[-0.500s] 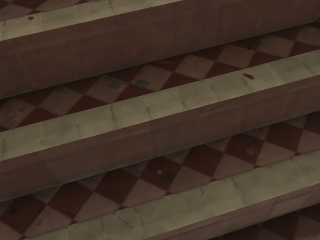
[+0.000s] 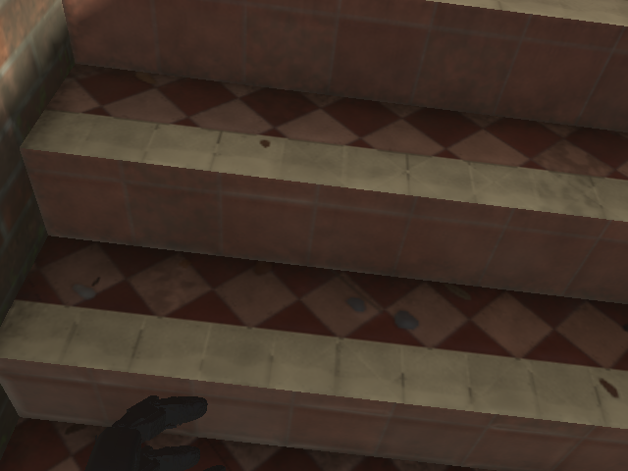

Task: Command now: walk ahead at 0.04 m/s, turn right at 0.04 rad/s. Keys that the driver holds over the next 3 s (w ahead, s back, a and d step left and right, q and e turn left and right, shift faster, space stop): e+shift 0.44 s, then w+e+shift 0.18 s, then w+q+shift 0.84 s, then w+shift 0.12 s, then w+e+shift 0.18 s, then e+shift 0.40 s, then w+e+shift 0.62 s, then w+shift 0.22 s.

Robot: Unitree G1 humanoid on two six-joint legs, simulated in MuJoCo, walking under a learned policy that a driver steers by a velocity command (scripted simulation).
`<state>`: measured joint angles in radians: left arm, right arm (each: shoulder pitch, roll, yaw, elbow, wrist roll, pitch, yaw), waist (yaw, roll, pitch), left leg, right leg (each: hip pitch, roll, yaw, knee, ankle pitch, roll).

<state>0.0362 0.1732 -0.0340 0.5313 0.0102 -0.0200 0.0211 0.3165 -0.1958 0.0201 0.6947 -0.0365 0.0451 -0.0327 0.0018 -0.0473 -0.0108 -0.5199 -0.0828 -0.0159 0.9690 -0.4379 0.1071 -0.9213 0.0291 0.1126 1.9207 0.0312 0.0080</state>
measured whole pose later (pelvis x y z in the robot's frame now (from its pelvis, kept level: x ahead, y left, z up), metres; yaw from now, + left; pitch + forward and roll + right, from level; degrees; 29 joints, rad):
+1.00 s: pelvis +0.27 -0.15 +0.16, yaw -21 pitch +3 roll +3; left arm 0.31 0.27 0.02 0.80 0.03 -0.07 -0.01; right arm 0.07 -0.21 0.05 0.57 -0.06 -0.02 0.03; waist -0.02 -0.02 -0.05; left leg -0.66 -0.15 0.04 1.12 -0.50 0.11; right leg -0.50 -0.06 0.03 1.30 0.06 -0.16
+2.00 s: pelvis +0.68 -0.14 +0.44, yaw -1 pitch +7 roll -2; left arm 0.42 0.24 0.04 0.78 -0.05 -0.06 0.00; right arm -0.04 -0.16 0.02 0.69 -0.06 -0.01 0.00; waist 0.12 0.00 0.02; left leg -0.18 0.17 0.09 0.49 -0.41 -0.10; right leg -0.87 0.01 0.08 1.98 -0.71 0.01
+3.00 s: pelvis +0.93 -0.10 +0.72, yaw -57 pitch +1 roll +5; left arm 0.13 0.18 0.06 0.62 -0.03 -0.01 -0.04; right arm 0.43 -0.15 -0.04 0.83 0.04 -0.04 -0.08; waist -0.07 -0.04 -0.04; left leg -0.43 0.23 0.16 1.26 -0.66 -0.05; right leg -0.31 -0.09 -0.12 0.53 0.15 -0.11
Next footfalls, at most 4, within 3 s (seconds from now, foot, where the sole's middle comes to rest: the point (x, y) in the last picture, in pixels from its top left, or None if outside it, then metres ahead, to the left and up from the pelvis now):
0.54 right None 0.12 -0.20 -0.72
0.94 left None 0.36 -0.10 -0.53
1.34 right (578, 385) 0.52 -0.42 -0.33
1.90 left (297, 326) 0.60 0.03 -0.33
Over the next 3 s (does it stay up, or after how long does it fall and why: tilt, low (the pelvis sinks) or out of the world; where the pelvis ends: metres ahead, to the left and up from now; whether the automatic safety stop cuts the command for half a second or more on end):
stays up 0.93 -0.10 0.72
